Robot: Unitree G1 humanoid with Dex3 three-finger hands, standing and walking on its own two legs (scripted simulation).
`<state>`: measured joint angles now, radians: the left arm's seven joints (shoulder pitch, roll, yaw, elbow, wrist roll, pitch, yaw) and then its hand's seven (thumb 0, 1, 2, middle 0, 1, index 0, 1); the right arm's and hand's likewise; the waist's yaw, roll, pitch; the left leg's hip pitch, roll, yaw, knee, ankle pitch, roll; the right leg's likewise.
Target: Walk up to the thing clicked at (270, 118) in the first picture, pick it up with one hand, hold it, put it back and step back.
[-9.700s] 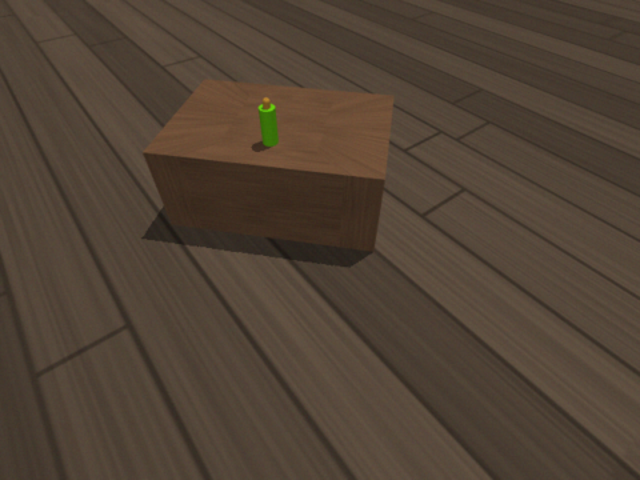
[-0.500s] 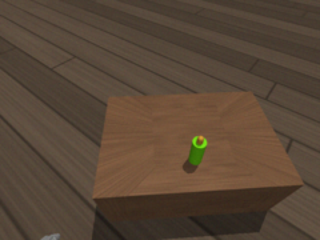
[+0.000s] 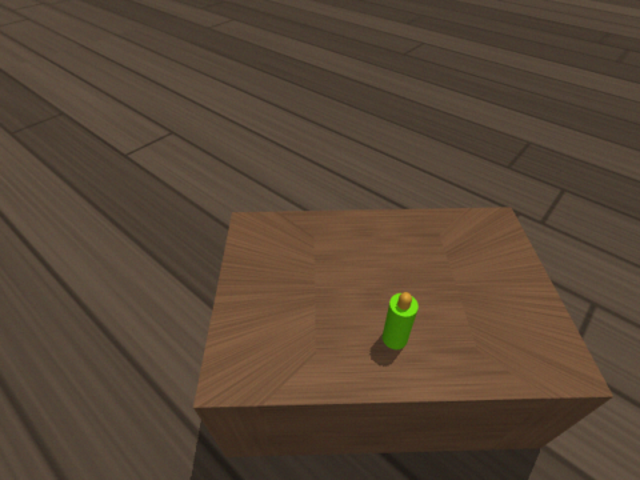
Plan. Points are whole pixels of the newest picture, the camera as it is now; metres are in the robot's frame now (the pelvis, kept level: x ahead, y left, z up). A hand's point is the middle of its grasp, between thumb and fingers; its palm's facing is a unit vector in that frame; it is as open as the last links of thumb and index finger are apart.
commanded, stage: walk up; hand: right
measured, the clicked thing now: (400, 318) +0.54 -0.17 -0.30
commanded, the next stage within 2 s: stand in 0.68 s
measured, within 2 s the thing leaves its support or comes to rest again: neither
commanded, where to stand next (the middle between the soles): +0.07 +0.01 m, yaw +1 degrees
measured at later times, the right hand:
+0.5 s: hand out of the picture +0.09 -0.24 -0.15, palm faces -0.02 +0.94 -0.34, open 7.3 cm
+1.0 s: hand out of the picture +0.09 -0.24 -0.15, palm faces -0.03 +0.95 -0.32, open 7.3 cm
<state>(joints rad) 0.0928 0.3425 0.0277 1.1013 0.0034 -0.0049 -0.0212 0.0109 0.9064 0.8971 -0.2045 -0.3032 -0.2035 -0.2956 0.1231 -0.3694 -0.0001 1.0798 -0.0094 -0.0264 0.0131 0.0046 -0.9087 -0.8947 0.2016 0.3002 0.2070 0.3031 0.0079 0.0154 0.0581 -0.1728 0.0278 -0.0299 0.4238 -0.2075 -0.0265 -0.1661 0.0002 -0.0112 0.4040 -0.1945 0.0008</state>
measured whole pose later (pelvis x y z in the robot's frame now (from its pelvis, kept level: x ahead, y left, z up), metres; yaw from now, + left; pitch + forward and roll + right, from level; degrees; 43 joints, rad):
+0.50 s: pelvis +0.01 +0.01 +0.00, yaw +0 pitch -2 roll +0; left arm 0.06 0.34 0.03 1.13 0.00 0.00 -0.01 0.01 0.91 0.90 -0.20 -0.30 -0.20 -0.30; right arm 0.10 -0.34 -0.01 1.12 -0.01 -0.02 0.01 0.00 -0.91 -0.89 0.20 0.30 0.21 0.30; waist 0.00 0.00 0.05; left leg -0.13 0.00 -0.03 0.35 -0.18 -0.01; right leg -0.12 -0.02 -0.01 0.33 -0.17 0.02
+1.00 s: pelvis +0.01 +0.01 +0.01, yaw +0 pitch -2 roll +0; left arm 0.10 0.35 0.01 1.14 0.00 -0.02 -0.01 0.01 0.91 0.90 -0.20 -0.30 -0.20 -0.30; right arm 0.09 -0.35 0.00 1.14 -0.01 -0.01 0.01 0.00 -0.91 -0.89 0.20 0.30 0.21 0.30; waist 0.00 0.01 0.06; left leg -0.12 0.01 -0.03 0.32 -0.16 -0.02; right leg -0.12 -0.02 -0.01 0.32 -0.17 0.01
